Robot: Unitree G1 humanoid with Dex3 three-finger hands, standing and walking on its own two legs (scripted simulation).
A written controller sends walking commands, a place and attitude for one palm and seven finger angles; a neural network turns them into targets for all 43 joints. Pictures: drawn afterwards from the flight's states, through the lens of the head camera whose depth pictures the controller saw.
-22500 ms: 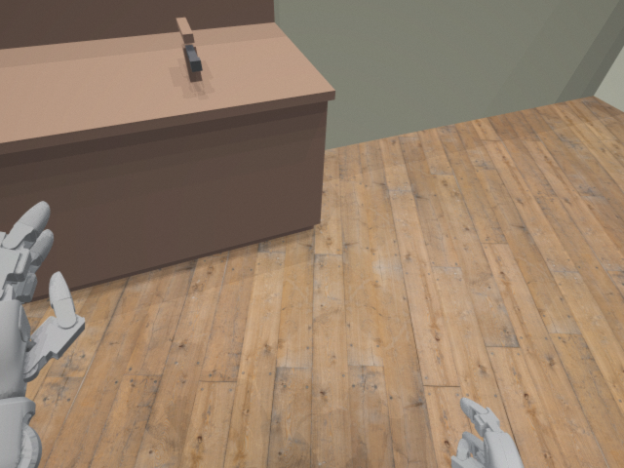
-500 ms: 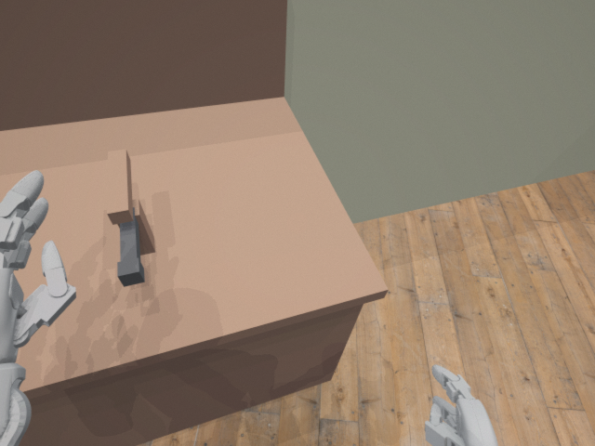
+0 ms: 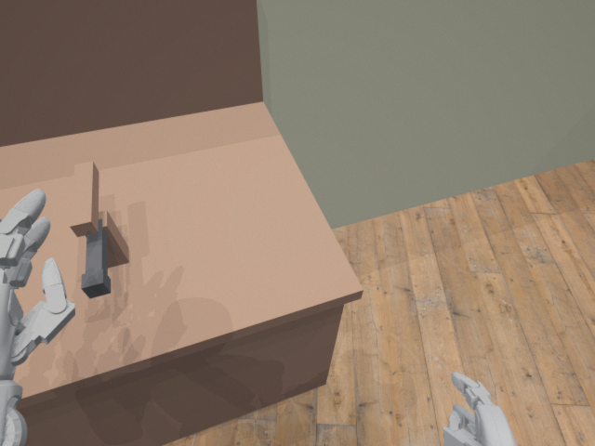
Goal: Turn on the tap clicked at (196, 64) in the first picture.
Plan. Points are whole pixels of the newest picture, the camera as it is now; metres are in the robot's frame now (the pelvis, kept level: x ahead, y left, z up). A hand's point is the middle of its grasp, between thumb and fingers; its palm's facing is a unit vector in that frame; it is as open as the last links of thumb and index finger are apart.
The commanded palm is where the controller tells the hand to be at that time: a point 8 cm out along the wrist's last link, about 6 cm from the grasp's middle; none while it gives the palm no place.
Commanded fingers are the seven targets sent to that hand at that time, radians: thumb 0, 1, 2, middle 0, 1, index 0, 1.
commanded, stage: come to a stop and stand still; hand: left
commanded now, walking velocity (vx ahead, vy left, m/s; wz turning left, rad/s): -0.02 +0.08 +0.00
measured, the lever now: (96, 283) +0.32 +0.31 +0.03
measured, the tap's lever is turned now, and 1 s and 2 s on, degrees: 0 0 0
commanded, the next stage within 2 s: look again from close up in 0.84 s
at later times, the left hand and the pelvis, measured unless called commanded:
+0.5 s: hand (10, 305) +0.22 +0.30 +0.15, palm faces +0.29 -0.86 -0.41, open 7.4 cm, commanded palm +0.15 +0.34 +0.18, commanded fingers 0.00 0.90 0.90 -0.20 -0.30 -0.20 -0.30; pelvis -0.01 +0.06 +0.00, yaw -1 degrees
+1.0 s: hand out of the picture +0.21 +0.32 +0.17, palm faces +0.37 -0.85 -0.38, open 7.5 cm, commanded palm +0.15 +0.35 +0.18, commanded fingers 0.00 0.90 0.90 -0.20 -0.30 -0.20 -0.30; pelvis -0.01 +0.07 +0.00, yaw +0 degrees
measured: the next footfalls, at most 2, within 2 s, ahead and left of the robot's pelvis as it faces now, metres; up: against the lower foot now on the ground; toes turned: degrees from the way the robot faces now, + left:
none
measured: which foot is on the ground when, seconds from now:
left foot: down 0.00-1.00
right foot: down 0.00-1.00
